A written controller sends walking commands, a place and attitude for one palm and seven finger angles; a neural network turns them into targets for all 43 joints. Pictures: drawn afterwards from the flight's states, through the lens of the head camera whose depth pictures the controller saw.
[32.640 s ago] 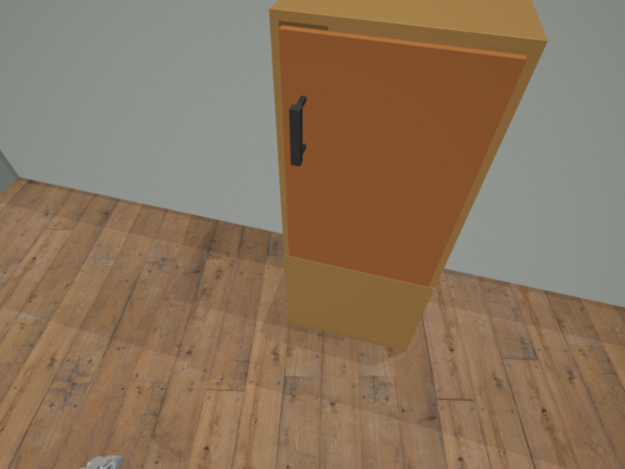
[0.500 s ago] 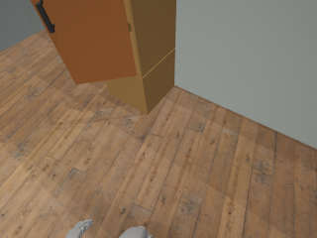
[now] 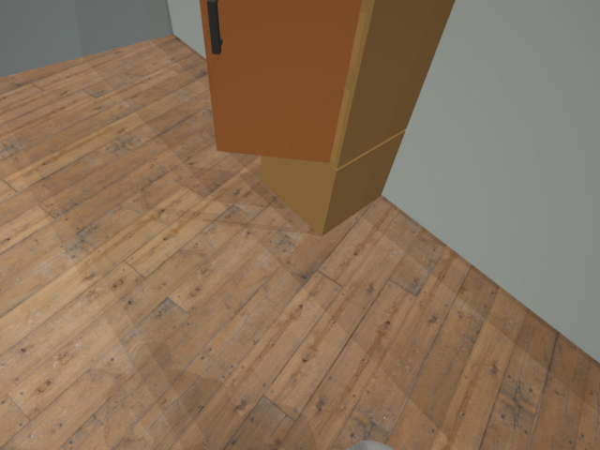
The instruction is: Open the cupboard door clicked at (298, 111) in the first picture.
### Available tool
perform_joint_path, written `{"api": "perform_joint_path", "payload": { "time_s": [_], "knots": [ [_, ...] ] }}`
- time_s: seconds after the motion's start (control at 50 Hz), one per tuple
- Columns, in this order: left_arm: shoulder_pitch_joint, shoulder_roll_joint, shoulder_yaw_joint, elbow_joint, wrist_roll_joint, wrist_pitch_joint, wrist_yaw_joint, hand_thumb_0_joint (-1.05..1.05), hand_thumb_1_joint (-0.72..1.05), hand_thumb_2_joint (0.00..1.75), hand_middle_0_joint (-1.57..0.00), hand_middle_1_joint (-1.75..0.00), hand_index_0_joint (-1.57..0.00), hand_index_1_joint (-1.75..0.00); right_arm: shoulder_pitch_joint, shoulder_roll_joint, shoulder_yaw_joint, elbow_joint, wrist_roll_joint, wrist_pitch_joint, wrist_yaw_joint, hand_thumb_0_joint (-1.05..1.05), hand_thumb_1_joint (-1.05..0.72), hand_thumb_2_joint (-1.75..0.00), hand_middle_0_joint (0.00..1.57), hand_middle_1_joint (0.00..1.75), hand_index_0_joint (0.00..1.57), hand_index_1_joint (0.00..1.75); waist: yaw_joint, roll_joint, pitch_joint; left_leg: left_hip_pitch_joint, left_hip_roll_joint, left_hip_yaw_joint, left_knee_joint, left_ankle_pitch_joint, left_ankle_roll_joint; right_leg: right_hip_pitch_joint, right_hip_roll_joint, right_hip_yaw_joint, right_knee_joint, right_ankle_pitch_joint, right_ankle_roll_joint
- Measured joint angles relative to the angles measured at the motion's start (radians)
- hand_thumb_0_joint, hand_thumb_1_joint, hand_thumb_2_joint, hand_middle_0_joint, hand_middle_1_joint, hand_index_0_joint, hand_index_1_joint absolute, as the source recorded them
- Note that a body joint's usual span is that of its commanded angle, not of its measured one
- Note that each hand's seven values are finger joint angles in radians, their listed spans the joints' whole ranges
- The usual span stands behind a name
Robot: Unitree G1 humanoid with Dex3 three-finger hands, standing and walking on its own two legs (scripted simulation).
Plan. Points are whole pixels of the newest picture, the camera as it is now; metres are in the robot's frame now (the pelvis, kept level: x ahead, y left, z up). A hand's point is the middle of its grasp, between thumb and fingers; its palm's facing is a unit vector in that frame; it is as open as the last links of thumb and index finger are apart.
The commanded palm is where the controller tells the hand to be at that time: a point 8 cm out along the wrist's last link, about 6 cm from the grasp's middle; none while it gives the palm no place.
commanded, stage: take the last steps up to it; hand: left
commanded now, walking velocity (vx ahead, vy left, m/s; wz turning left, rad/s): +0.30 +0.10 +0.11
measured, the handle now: (216, 24) +0.99 +0.30 +0.07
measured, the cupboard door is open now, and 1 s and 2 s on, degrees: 45 45 45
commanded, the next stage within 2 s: come to a stop and stand still in 1.02 s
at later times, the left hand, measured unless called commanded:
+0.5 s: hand (223, 346) +0.29 +0.15 -0.16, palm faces -0.05 -0.99 -0.15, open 7.4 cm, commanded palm none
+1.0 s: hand (178, 383) +0.23 +0.21 -0.19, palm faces +0.18 -0.97 -0.17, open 7.3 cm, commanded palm none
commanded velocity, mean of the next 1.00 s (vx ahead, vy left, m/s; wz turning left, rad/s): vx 0.28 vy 0.07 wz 0.01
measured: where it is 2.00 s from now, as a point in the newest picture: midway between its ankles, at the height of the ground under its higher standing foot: (271, 381)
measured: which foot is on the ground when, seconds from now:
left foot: down 0.00-0.54, up 0.56-0.94, down 0.96-1.00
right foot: up 0.00-0.50, down 0.52-0.98, up 1.00-1.00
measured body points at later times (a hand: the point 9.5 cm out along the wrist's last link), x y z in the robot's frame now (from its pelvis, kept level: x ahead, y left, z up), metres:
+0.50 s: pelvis +0.14 +0.00 -0.01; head +0.18 -0.01 +0.44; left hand +0.29 +0.20 -0.15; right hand -0.02 -0.18 -0.15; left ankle -0.01 +0.06 -0.74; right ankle +0.22 -0.10 -0.73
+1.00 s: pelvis +0.33 +0.05 -0.02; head +0.36 +0.07 +0.43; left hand +0.23 +0.27 -0.18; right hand +0.50 -0.17 -0.14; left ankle +0.40 +0.16 -0.74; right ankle +0.22 -0.09 -0.72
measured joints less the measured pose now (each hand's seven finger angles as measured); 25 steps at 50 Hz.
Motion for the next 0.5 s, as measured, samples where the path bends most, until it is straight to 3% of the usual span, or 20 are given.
{"api": "perform_joint_path", "payload": {
  "time_s": [0.12,0.26,0.42,0.5],
  "knots": [
    [-0.041,-0.016,-0.006,-0.017,0.0,-0.022,-0.002,0.01,0.91,0.9,-0.2,-0.3,-0.2,-0.3,0.112,0.014,0.004,0.055,0.008,-0.019,-0.006,0.0,-0.92,-0.9,0.2,0.3,0.2,0.3,-0.015,0.011,-0.024,0.103,-0.031,-0.014,-0.149,0.048,0.024,-0.086,-0.006,0.017,-0.001,0.124,0.014],
    [-0.108,-0.04,-0.018,-0.022,-0.004,-0.02,-0.001,0.01,0.91,0.9,-0.2,-0.3,-0.2,-0.3,0.238,0.044,0.013,0.119,0.006,-0.03,-0.015,0.0,-0.91,-0.9,0.2,0.3,0.2,0.3,-0.056,0.016,-0.03,0.189,-0.062,-0.028,-0.217,0.033,0.033,-0.11,-0.002,0.003,-0.11,0.171,0.008],
    [-0.199,-0.081,-0.033,-0.057,-0.009,-0.029,-0.003,0.01,0.91,0.9,-0.2,-0.3,-0.2,-0.3,0.332,0.067,0.021,0.186,-0.003,-0.038,-0.024,0.0,-0.91,-0.9,0.2,0.3,0.2,0.3,-0.108,0.041,-0.01,0.259,-0.068,-0.047,-0.218,-0.044,0.022,-0.068,0.03,-0.016,-0.281,0.14,-0.034],
    [-0.23,-0.101,-0.041,-0.092,-0.013,-0.052,-0.001,0.01,0.9,0.9,-0.2,-0.3,-0.2,-0.3,0.353,0.072,0.021,0.216,0.001,-0.035,-0.024,0.0,-0.91,-0.9,0.2,0.3,0.2,0.3,-0.115,0.061,0.008,0.269,-0.048,-0.052,-0.129,-0.136,0.002,0.03,0.073,-0.038,-0.445,0.132,-0.073]
  ]
}}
